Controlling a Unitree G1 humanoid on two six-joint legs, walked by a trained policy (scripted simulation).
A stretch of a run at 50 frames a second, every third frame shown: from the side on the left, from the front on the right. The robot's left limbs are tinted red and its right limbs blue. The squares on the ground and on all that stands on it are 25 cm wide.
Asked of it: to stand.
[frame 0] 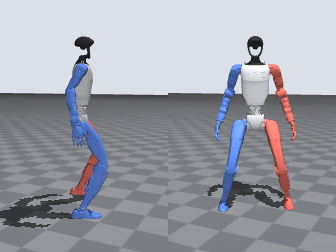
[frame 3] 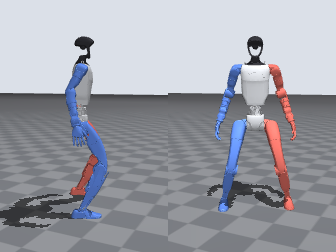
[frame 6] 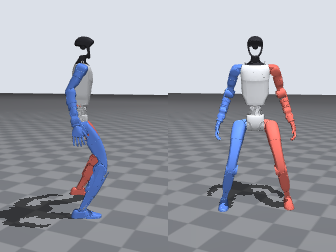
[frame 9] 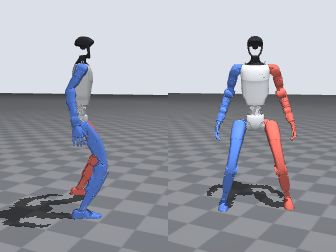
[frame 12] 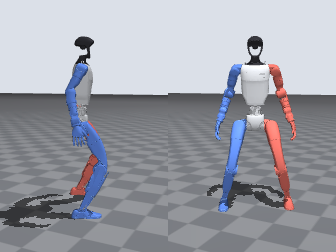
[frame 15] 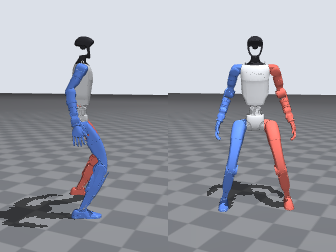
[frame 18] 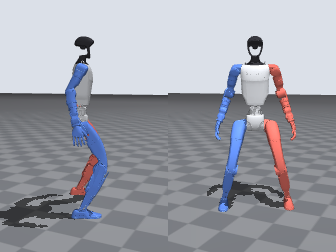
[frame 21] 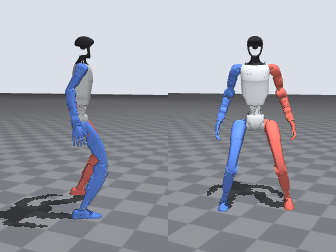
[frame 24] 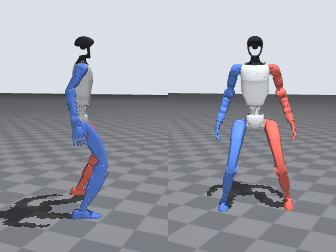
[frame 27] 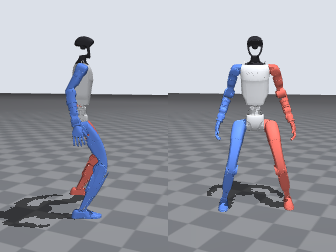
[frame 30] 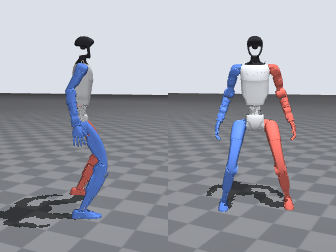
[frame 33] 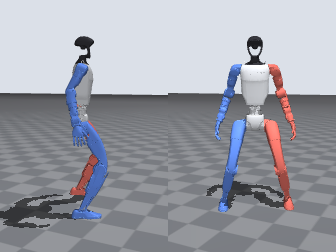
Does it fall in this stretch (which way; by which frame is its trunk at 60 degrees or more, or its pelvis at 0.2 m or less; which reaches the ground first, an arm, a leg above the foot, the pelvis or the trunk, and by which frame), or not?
no
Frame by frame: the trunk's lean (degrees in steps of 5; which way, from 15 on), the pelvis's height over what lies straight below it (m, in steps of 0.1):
0: 5, 0.7
3: 5, 0.7
6: 5, 0.7
9: 5, 0.7
12: 5, 0.7
15: 5, 0.7
18: 0, 0.7
21: 0, 0.7
24: 0, 0.7
27: 0, 0.7
30: 0, 0.7
33: 0, 0.7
